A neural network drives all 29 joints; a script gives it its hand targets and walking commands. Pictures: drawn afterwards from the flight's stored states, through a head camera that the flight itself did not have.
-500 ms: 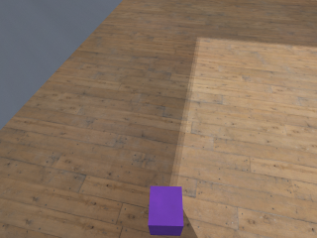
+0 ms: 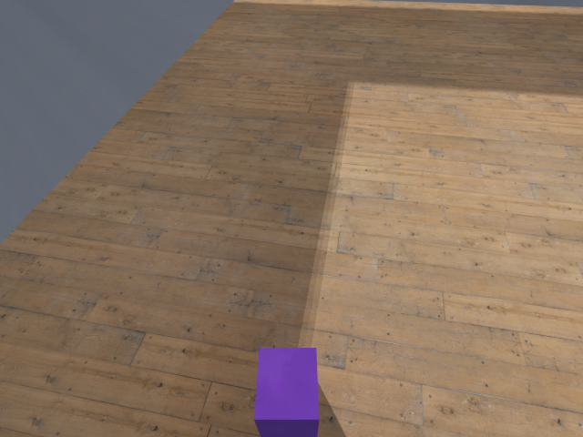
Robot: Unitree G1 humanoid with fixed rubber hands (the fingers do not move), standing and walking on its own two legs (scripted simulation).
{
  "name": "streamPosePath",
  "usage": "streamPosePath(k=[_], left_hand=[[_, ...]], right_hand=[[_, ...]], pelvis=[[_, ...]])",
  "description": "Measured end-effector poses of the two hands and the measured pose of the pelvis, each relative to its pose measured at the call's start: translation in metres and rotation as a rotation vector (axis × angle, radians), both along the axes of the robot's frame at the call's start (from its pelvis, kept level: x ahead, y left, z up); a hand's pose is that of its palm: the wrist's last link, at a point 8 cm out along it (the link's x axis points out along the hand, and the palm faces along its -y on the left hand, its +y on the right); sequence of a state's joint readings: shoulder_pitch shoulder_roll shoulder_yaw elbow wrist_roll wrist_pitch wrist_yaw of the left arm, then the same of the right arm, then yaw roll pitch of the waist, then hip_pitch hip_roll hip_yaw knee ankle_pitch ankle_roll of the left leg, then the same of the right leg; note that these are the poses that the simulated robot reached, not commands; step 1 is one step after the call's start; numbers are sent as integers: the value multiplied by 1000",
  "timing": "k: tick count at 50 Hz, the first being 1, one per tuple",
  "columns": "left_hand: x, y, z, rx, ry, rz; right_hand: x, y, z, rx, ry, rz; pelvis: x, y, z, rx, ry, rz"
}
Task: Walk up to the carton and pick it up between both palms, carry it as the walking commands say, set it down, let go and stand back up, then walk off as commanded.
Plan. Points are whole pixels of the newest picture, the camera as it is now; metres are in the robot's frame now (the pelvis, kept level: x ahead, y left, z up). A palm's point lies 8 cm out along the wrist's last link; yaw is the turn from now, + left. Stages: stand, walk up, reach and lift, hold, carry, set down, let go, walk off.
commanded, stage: walk up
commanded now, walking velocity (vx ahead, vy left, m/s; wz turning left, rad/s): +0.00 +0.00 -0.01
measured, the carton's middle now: (288, 394) +0.40 +0.03 -0.66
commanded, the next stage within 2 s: stand in 0.08 s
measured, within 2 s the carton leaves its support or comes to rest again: neither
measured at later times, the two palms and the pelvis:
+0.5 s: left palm out of the picture +0.00 +0.24 -0.14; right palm out of the picture +0.00 -0.22 -0.14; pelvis +0.01 +0.01 +0.00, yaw +0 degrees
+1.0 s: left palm out of the picture +0.10 +0.26 -0.14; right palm out of the picture +0.09 -0.22 -0.14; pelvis -0.01 +0.02 -0.01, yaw +0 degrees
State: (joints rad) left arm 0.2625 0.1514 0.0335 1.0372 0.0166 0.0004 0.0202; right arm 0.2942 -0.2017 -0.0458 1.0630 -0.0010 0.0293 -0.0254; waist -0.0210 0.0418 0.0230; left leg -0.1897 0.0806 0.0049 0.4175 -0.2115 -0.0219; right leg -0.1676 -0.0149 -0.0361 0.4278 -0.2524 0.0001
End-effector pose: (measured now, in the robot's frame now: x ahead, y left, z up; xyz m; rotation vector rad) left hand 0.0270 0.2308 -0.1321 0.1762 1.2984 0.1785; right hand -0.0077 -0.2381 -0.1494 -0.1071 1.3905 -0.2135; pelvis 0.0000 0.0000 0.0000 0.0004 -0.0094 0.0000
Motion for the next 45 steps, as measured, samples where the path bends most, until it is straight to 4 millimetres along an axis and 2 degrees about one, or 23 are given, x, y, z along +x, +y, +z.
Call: streamPosePath(k=[8, 26, 45], left_hand=[[6, -7, 1, -10, -18, 28], [-31, 9, -9, -23, 99, 54], [-39, 20, -9, -20, 116, 45]], right_hand=[[-9, 6, 1, 18, 20, 6], [5, 21, 6, -4, 21, 34], [-1, 32, 7, -6, 25, 37]], pelvis=[[4, -4, 3, -3, -5, 6], [9, 9, 2, 0, -14, 2], [6, 20, 2, 3, -19, 2]])
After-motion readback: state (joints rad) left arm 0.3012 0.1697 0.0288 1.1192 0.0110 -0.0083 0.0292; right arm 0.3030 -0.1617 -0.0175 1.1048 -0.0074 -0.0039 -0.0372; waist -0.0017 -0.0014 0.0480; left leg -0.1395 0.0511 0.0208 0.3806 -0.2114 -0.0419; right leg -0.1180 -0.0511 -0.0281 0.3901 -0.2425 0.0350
